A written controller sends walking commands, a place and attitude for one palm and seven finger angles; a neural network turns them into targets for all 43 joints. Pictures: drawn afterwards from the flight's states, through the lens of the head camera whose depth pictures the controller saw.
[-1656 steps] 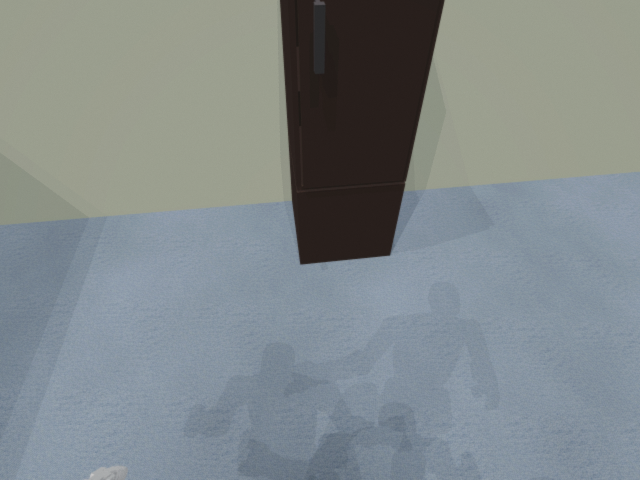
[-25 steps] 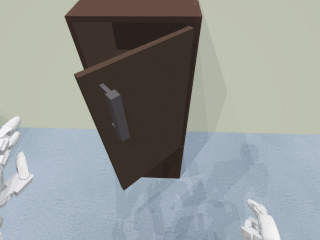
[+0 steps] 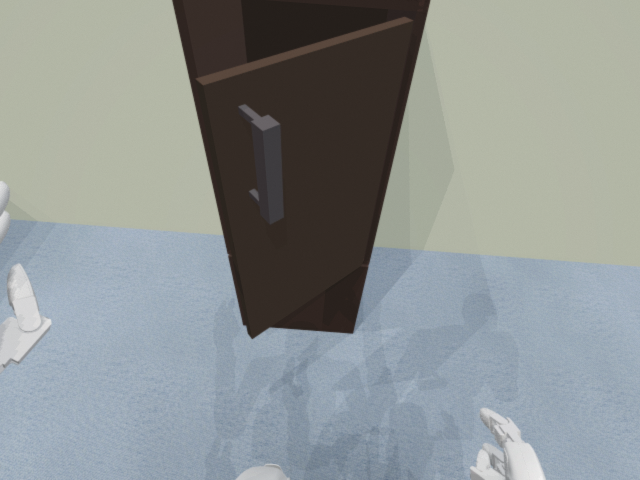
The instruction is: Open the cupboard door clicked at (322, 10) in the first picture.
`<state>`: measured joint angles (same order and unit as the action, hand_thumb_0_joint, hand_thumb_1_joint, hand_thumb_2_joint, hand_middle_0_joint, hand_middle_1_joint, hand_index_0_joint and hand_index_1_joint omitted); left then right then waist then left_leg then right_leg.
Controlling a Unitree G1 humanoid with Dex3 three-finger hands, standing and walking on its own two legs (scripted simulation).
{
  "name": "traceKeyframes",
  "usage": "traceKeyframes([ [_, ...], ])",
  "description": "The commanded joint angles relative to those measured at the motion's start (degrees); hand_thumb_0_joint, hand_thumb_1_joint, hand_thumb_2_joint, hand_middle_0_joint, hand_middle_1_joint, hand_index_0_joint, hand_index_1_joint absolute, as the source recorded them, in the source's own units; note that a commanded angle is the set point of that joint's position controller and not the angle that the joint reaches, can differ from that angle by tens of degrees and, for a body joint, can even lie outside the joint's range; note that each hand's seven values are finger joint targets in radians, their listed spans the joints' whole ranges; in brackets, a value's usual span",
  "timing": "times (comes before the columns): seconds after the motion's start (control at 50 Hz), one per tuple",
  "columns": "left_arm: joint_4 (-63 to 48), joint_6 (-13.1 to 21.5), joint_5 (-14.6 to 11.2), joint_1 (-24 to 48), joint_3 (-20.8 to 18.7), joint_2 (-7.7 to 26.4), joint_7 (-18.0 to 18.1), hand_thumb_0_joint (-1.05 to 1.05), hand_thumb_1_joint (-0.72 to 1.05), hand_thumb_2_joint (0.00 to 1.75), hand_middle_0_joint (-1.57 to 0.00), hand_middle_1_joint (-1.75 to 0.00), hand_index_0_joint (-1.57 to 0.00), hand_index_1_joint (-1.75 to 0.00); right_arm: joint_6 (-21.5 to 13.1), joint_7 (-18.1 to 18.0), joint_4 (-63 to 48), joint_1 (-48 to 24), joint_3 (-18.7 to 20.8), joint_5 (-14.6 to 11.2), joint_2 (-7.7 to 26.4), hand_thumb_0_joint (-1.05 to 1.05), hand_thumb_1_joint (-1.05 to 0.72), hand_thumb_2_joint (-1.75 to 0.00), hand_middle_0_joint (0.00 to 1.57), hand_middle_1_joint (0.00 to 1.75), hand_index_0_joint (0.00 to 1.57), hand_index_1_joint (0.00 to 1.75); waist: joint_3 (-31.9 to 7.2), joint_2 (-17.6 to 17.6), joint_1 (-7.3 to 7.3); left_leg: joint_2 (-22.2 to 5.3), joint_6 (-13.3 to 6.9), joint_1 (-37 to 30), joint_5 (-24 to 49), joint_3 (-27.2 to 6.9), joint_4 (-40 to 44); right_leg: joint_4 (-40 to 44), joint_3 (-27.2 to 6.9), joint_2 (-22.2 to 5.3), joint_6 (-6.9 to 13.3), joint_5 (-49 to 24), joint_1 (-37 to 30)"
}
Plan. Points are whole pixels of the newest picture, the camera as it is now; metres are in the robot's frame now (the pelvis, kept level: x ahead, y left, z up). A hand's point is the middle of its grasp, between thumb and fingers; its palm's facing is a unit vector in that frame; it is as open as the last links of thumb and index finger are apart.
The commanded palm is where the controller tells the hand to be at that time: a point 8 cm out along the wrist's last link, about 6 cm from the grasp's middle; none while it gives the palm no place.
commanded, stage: step back with the hand held close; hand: left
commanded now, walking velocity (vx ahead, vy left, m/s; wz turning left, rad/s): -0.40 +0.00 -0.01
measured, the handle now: (260, 166) +0.46 +0.12 +0.15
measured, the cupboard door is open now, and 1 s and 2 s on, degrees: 43 43 43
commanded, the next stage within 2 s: stop stepping back and stand still in 0.36 s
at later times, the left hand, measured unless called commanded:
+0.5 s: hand (9, 447) +0.11 +0.22 +0.19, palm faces +0.28 -0.82 -0.50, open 7.4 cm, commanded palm +0.05 +0.28 +0.20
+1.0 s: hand out of the picture +0.02 +0.24 +0.19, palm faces +0.42 -0.80 -0.42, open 7.4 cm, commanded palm -0.02 +0.28 +0.20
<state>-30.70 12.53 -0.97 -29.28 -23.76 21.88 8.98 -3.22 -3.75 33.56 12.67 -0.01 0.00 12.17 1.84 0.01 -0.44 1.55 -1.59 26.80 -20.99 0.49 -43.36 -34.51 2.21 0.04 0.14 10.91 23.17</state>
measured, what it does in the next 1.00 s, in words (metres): walks backwards: right foot, then left foot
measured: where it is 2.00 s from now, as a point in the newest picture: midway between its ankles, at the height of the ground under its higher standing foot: outside the picture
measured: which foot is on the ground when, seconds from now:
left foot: down 0.00-0.46, up 0.48-0.60, down 0.62-1.00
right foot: down 0.00-0.08, up 0.10-0.40, down 0.42-1.00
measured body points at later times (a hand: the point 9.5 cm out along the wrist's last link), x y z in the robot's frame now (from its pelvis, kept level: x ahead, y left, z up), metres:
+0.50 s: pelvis -0.11 -0.01 +0.01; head -0.07 +0.00 +0.46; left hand +0.09 +0.27 +0.21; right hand +0.08 -0.24 -0.07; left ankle +0.03 +0.09 -0.71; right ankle -0.19 -0.12 -0.72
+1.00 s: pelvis -0.17 -0.01 +0.01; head -0.20 +0.00 +0.46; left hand -0.01 +0.29 +0.21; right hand -0.03 -0.25 -0.07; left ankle -0.11 +0.09 -0.71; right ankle -0.19 -0.12 -0.72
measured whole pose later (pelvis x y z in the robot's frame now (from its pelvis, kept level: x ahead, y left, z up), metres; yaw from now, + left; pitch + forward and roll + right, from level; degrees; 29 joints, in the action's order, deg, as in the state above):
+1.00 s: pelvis -0.17 -0.01 +0.01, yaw -2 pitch -1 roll -1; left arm -27.2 11.6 -2.1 -32.7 -21.9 23.3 8.6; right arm -6.2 -4.4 38.4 15.8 -0.8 0.8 11.6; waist -3.5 0.2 -1.0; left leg 0.2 -0.6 21.9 -17.7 -0.1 -38.7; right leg -28.1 1.3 2.2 1.9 17.2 9.7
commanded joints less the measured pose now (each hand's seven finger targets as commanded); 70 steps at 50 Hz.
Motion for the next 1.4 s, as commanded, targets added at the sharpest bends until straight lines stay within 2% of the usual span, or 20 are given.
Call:
traceKeyframes([
  [0.0, -12.44, 2.89, -0.82, 2.78, -8.1, 12.68, 1.89, 0.0, 0.9, 0.9, -0.2, -0.3, -0.2, -0.3, -2.79, -1.13, -7.58, -5.1, 2.5, -0.06, 6.5, 0.0, -0.9, -0.9, 0.2, 0.3, 0.2, 0.3, -5.54, -5.51, 1.34, -3.07, 0.8, -11.25, -1.24, -3.7, 4.37, 13.54, -11.48, -13.58, 5.44, 6.54, 6.55],
  [0.06, -15.55, 4.72, 0.0, 0.98, -11.52, 14.63, 1.82, 0.0, 0.9, 0.9, -0.2, -0.3, -0.2, -0.3, -4.16, -2.13, -8.52, -6.94, 3.3, 0.63, 8.7, 0.0, -0.9, -0.9, 0.2, 0.3, 0.2, 0.3, -6.47, 23.44, 0.4, -19.17, -5.55, 11.74, -11.9, -23.81, 34.64, -16.76, -1.73, 2.83, -1.45, 11.16, -13.29],
  [0.08, -14.72, 4.9, 0.15, 0.79, -11.47, 13.8, 1.64, 0.0, 0.9, 0.9, -0.2, -0.3, -0.2, -0.3, -4.99, -1.86, -8.33, -5.53, 3.26, 1.39, 6.79, 0.0, -0.9, -0.9, 0.2, 0.3, 0.2, 0.3, -7.02, 20.2, 1.01, -21.76, -7.71, 13.68, -15.18, -27.98, 38.76, -29.63, -4.75, 4.07, -1.12, 15.3, -12.95],
  [0.12, -14.57, 5.12, -0.65, 1.06, -10.31, 12.67, 1.78, 0.0, 0.9, 0.9, -0.2, -0.3, -0.2, -0.3, -6.27, -0.98, -6.77, -4.83, 3.97, 1.34, 6.29, 0.0, -0.9, -0.9, 0.2, 0.3, 0.2, 0.3, -7.56, 8.11, 0.64, -19.64, -8.64, -1.64, 5.9, -22.15, 28.95, -28.71, -7.11, 2.56, -0.5, 17.79, -0.8],
  [0.18, -13.85, 4.24, -1.63, -2.96, -6.34, 9.45, 1.55, 0.0, 0.9, 0.9, -0.2, -0.3, -0.2, -0.3, -7.42, 0.06, -5.09, -4.45, 3.83, 1.09, 6.42, 0.0, -0.9, -0.9, 0.2, 0.3, 0.2, 0.3, -11.18, 10.32, 0.52, -16.87, -6.76, -14.24, 21.48, -16.28, 26.53, -17.83, -3.79, 2.5, -1.25, 18.66, 0.28],
  [0.34, -13.46, 3.05, -3.91, -2.3, -7.65, 13.43, -0.22, 0.0, 0.9, 0.9, -0.2, -0.3, -0.2, -0.3, -5.88, 0.41, -4.77, -6.33, 2.92, 1.03, 6.9, 0.0, -0.9, -0.9, 0.2, 0.3, 0.2, 0.3, -14.76, 11.98, -0.44, -12.19, -1.13, -18.81, 22.45, -8.49, 28.39, 12.91, 0.41, 3.91, 0.79, 8.08, -12.71],
  [0.46, -10.03, 3.54, -3.99, -3.29, -11.13, 17.24, -0.54, 0.0, 0.9, 0.9, -0.2, -0.3, -0.2, -0.3, -3.84, -0.36, -6.64, -9.41, 2.87, -1.12, 5.86, 0.0, -0.9, -0.9, 0.2, 0.3, 0.2, 0.3, -12.47, -13.3, -0.94, 0.28, 2.84, -9.18, 0.3, -1.2, -7.1, 16.1, -10.73, -14.46, 4.47, -26.79, -4.8],
  [0.5, -7.18, 1.09, -3.08, -6.02, -9.74, 14.42, -0.51, 0.0, 0.9, 0.9, -0.2, -0.3, -0.2, -0.3, -2.66, -0.98, -7.14, -8.42, 1.29, -0.71, 4.36, 0.0, -0.9, -0.9, 0.2, 0.3, 0.2, 0.3, -9.84, -6.94, 0.63, -2.09, 1.96, -3.24, 3.23, -2.06, -2.36, 10.74, -8.16, -13.42, 5.51, -32.77, -11.48],
  [0.64, -8.05, 1.54, -2.17, 0.55, -6.53, 13.44, 0.38, 0.0, 0.9, 0.9, -0.2, -0.3, -0.2, -0.3, -5.6, -2.26, -6.61, -4.67, 1.54, -0.29, 7.65, 0.0, -0.9, -0.9, 0.2, 0.3, 0.2, 0.3, -8.37, 7.7, 1.27, -7.16, -0.88, -18.7, 26.3, -8.39, 20.18, 9.96, -1.85, -1.24, -0.85, -4.46, -8.91],
  [0.74, -9.69, 2.4, -1.06, 0.78, -5.85, 11.56, 0.71, 0.0, 0.9, 0.9, -0.2, -0.3, -0.2, -0.3, -7.28, -1.92, -6.62, -5.91, 1.43, 0.29, 7.52, 0.0, -0.9, -0.9, 0.2, 0.3, 0.2, 0.3, -3.99, 12.1, 0.44, -8.46, -0.05, -4.11, -13.75, -13.33, 36.0, 8.78, -0.1, 2.35, 0.1, 11.59, -16.55],
  [0.82, -7.53, 1.9, -1.23, -2.75, -6.77, 12.01, 0.61, 0.0, 0.9, 0.9, -0.2, -0.3, -0.2, -0.3, -7.03, -1.54, -6.5, -5.48, 1.85, 0.63, 6.65, 0.0, -0.9, -0.9, 0.2, 0.3, 0.2, 0.3, -5.71, 5.85, 0.37, -4.45, 1.33, -7.24, -6.82, -6.55, 26.82, 15.62, -1.68, 0.26, 2.2, 15.22, -14.33],
  [0.9, -5.62, 1.25, -1.68, 1.52, -5.64, 11.45, 0.85, 0.0, 0.9, 0.9, -0.2, -0.3, -0.2, -0.3, -5.69, -1.54, -4.06, -4.28, 2.61, 0.71, 6.73, 0.0, -0.9, -0.9, 0.2, 0.3, 0.2, 0.3, -2.24, -7.3, 1.26, -1.54, 1.89, -8.26, 2.82, -1.22, -3.43, 24.85, -19.69, -14.29, 10.01, 28.54, 1.07],
  [0.98, -3.1, 1.53, -0.62, 10.42, -3.92, 11.32, 1.01, 0.0, 0.9, 0.9, -0.2, -0.3, -0.2, -0.3, -6.32, -2.22, -3.18, -4.64, 1.8, 0.54, 6.94, 0.0, -0.9, -0.9, 0.2, 0.3, 0.2, 0.3, 2.54, -0.43, 2.26, -3.83, 0.23, -13.17, 0.55, -1.24, 12.2, 16.39, -10.4, -9.42, 5.65, 23.78, 2.96],
  [1.08, -6.67, 2.74, 0.0, 8.05, -5.62, 11.49, 0.68, 0.0, 0.9, 0.9, -0.2, -0.3, -0.2, -0.3, -7.19, -2.23, -4.73, -5.5, 1.18, 0.45, 6.62, 0.0, -0.9, -0.9, 0.2, 0.3, 0.2, 0.3, 1.04, 14.16, 1.22, -15.23, -5.33, -3.95, -23.84, -24.26, 36.53, -6.33, -0.82, 1.98, -0.24, 14.65, -6.38],
  [1.16, -7.37, 2.56, 0.03, 1.77, -6.5, 11.97, 0.72, 0.0, 0.9, 0.9, -0.2, -0.3, -0.2, -0.3, -8.28, -1.14, -5.06, -5.58, 1.25, 0.66, 6.19, 0.0, -0.9, -0.9, 0.2, 0.3, 0.2, 0.3, -3.13, 6.8, -0.19, -10.15, -3.07, -3.96, -6.74, -11.38, 28.67, 9.02, -1.45, 0.07, 0.64, 8.54, -16.37],
  [1.22, -5.68, 2.88, -0.89, -0.52, -6.57, 11.25, 0.22, 0.0, 0.9, 0.9, -0.2, -0.3, -0.2, -0.3, -7.53, -0.33, -4.79, -4.45, 1.85, 0.69, 5.91, 0.0, -0.9, -0.9, 0.2, 0.3, 0.2, 0.3, -5.96, -1.84, 0.81, -3.15, 1.02, -8.52, 3.52, -3.25, 13.92, 18.87, -13.71, -7.61, 4.34, 10.93, -11.3],
  [1.24, 38.86, -7.26, 4.3, 4.74, 16.55, 1.17, -7.45, 0.0, 0.9, 0.9, -0.2, -0.3, -0.2, -0.3, -7.63, 4.3, 9.51, -5.1, 4.66, 0.44, 14.23, 0.0, -0.9, -0.9, 0.2, 0.3, 0.2, 0.3, -4.03, -2.99, 2.98, -5.93, 0.55, -4.61, 14.32, -3.63, -0.2, 9.06, -11.19, -14.6, 6.3, -11.88, -5.39],
  [1.26, 39.68, -11.31, 3.68, 5.19, 16.93, -2.4, -7.93, 0.0, 0.9, 0.9, -0.2, -0.3, -0.2, -0.3, -4.86, 4.01, 9.87, 0.69, 5.13, 0.42, 9.43, 0.0, -0.9, -0.9, 0.2, 0.3, 0.2, 0.3, -8.34, -2.94, 3.49, -5.69, 1.3, -9.27, 15.75, -4.42, 1.94, 6.21, -10.8, -12.82, 7.09, -21.45, -6.85],
  [1.34, 49.37, -12.41, 2.91, 10.61, 18.59, -2.28, -8.45, 0.0, 0.9, 0.9, -0.2, -0.3, -0.2, -0.3, 0.32, 3.4, 8.74, -0.29, 2.98, 1.27, 9.22, 0.0, -0.9, -0.9, 0.2, 0.3, 0.2, 0.3, -5.11, -13.89, 1.43, -5.21, -1.2, -8.29, 21.39, -6.11, 6.14, 5.44, -4.36, -8.15, 4.38, -10.89, -6.68],
  [1.38, 56.24, -12.53, 2.72, 13.45, 19.09, -1.51, -8.18, 0.0, 0.9, 0.9, -0.2, -0.3, -0.2, -0.3, 1.2, 3.28, 9.9, -1.72, 2.75, 1.82, 10.04, 0.0, -0.9, -0.9, 0.2, 0.3, 0.2, 0.3, -3.56, -9.61, 1.08, -5.77, -1.87, -8.65, 26.91, -8.06, 9.32, 4.85, -4.27, -7.08, 4.0, -10.88, -8.01],
])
